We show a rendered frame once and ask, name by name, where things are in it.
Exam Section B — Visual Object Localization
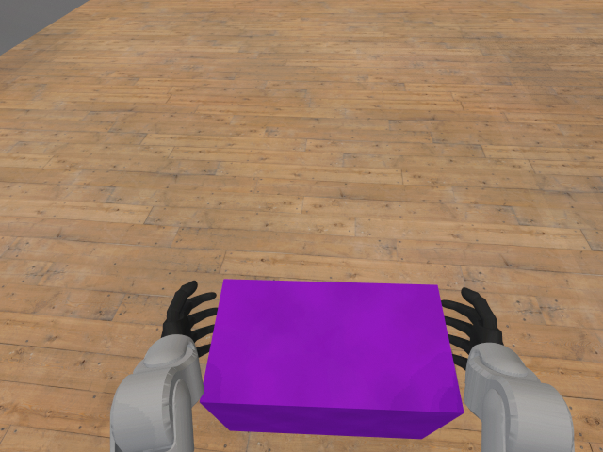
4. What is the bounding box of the left robot hand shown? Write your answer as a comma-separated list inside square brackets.
[161, 281, 218, 358]

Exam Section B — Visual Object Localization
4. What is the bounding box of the carton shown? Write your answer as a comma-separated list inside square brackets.
[200, 279, 464, 439]

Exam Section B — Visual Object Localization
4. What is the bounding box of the right robot hand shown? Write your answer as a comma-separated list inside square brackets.
[441, 287, 504, 370]

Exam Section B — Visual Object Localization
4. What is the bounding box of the left robot forearm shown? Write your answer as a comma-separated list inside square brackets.
[110, 334, 204, 452]

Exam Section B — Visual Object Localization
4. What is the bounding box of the right robot forearm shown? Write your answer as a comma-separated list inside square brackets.
[464, 343, 575, 452]

